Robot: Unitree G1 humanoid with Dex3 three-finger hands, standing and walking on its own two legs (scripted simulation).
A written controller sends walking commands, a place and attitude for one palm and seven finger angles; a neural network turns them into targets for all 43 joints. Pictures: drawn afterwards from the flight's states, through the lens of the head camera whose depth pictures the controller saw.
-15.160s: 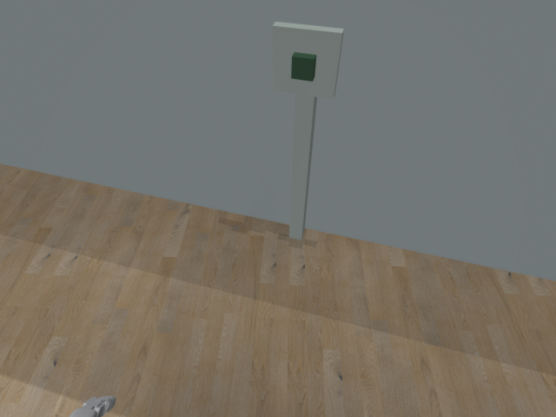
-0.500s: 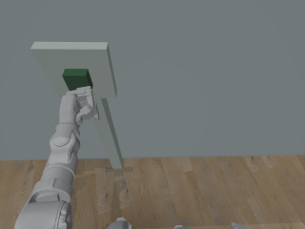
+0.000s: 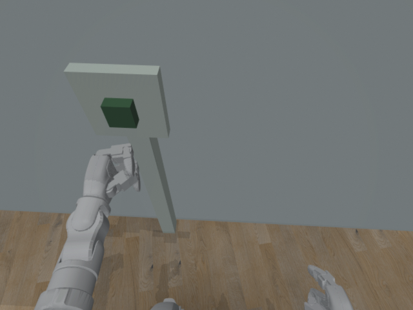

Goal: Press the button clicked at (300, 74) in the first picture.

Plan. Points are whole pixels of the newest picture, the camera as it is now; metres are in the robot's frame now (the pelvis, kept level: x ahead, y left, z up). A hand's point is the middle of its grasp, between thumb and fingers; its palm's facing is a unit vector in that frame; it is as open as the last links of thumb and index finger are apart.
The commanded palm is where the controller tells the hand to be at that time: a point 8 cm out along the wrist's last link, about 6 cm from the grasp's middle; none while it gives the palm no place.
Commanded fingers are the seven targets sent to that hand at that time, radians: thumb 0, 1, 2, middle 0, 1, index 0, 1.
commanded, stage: draw the hand back to the body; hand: left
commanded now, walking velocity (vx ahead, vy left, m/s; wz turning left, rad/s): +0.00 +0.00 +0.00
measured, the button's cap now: (121, 112) +0.49 +0.20 +0.10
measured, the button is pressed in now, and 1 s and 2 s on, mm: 0 0 0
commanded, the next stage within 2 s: step back with the hand held close in 1.48 s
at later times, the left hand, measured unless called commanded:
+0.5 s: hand (88, 198) +0.27 +0.19 +0.13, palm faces -0.01 -1.00 -0.03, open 3.1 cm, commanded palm +0.24 +0.25 +0.14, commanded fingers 0.00 0.90 0.90 -1.30 -1.50 -1.30 -1.50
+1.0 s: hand (13, 207) +0.22 +0.25 +0.19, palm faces +0.33 -0.89 -0.33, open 3.1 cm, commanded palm +0.17 +0.29 +0.20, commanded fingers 0.00 0.90 0.90 -1.30 -1.50 -1.30 -1.50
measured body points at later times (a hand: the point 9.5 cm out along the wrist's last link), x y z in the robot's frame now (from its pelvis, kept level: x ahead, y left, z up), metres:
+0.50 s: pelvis +0.00 +0.01 +0.02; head +0.00 -0.01 +0.47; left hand +0.26 +0.25 +0.13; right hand +0.17 -0.24 -0.05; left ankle +0.03 +0.13 -0.69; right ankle -0.03 -0.09 -0.69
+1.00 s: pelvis +0.02 +0.03 +0.05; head +0.00 +0.01 +0.50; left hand +0.20 +0.30 +0.21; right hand +0.21 -0.18 -0.03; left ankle +0.03 +0.13 -0.69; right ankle -0.03 -0.09 -0.69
